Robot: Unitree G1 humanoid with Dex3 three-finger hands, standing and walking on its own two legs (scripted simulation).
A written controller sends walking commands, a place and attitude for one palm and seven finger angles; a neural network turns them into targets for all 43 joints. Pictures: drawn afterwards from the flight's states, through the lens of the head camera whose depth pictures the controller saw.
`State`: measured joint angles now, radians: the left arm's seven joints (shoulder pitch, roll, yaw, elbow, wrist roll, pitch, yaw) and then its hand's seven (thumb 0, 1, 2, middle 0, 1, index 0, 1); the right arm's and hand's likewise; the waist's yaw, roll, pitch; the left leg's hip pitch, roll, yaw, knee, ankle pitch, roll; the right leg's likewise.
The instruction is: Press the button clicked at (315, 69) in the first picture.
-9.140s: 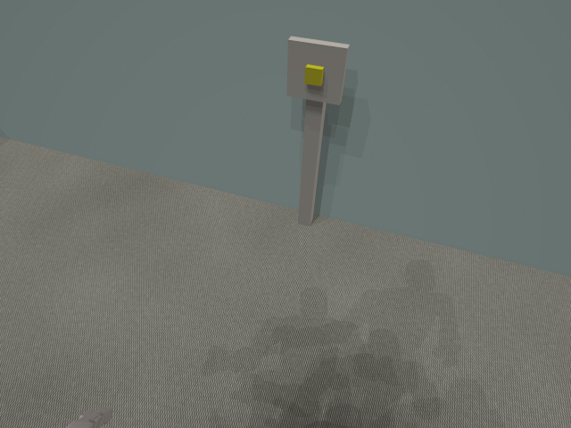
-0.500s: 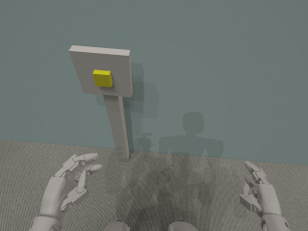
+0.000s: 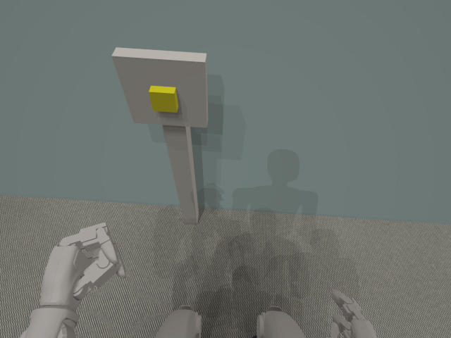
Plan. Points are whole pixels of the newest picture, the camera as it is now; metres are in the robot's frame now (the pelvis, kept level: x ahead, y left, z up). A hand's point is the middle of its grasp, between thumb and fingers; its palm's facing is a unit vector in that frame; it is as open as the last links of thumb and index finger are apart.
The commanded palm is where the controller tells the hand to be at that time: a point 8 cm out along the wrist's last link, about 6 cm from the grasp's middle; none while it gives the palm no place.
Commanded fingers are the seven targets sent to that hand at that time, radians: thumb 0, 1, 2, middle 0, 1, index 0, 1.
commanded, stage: raise the hand and make a fist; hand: left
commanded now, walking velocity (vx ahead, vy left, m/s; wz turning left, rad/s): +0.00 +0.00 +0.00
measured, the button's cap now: (164, 98) +0.57 +0.16 +0.07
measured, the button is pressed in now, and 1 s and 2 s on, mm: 0 0 0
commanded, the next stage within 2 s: aim a knuckle at the button in 1.10 s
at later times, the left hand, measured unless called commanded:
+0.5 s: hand (109, 252) +0.24 +0.20 +0.04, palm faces -0.04 -1.00 -0.07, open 3.1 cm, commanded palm +0.22 +0.26 +0.06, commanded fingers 0.00 0.90 0.90 -1.30 -1.50 -1.30 -1.50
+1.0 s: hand (111, 242) +0.25 +0.19 +0.06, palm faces +0.00 -1.00 -0.06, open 3.1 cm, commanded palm +0.22 +0.24 +0.06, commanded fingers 0.00 0.90 0.90 -1.30 -1.50 -1.30 -1.50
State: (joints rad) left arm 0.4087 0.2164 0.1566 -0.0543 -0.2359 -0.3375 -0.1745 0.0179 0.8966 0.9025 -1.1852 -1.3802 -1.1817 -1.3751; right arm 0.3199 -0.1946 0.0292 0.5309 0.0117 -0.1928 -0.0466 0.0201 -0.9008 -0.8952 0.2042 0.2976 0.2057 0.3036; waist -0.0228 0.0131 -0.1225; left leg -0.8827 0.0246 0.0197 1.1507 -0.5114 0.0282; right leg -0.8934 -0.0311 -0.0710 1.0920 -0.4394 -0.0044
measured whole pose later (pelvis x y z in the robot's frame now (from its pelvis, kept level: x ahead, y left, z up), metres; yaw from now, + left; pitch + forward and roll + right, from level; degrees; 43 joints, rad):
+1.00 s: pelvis +0.03 -0.02 +0.01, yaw +1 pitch +14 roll -2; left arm 0.36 0.27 0.24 0.01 -0.30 -0.38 -0.32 0.02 0.90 0.90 -1.30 -1.50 -1.30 -1.50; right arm 0.27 -0.25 0.01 0.50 0.02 -0.17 -0.05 0.02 -0.90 -0.90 0.20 0.30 0.20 0.30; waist -0.02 0.02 -0.13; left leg -0.82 0.04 -0.01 1.11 -0.54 0.00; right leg -0.82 -0.01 -0.10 1.06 -0.48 -0.03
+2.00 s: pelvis +0.02 -0.01 +0.00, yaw +0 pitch +18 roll -1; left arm -0.28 0.25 0.19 0.48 -0.17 -0.37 -0.18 0.02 0.90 0.90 -1.30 -1.50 -1.30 -1.50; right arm 0.26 -0.24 0.02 0.58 0.00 -0.10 -0.03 0.02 -0.90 -0.90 0.20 0.30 0.20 0.30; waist -0.06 0.01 -0.13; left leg -0.93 0.03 0.01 1.14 -0.54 0.01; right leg -0.95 -0.02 -0.07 1.10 -0.47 -0.02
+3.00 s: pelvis +0.01 -0.01 -0.01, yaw -1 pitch +23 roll -1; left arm -0.73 0.30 0.29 1.03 -0.08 -0.51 -0.12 0.02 0.90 0.90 -1.30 -1.50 -1.30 -1.50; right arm 0.30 -0.25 0.01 0.60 -0.03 0.03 0.02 0.01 -0.91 -0.90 0.20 0.30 0.20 0.30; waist -0.14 0.01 -0.14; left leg -1.05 0.04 0.02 1.18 -0.53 0.01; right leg -1.07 -0.01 -0.06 1.13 -0.45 -0.02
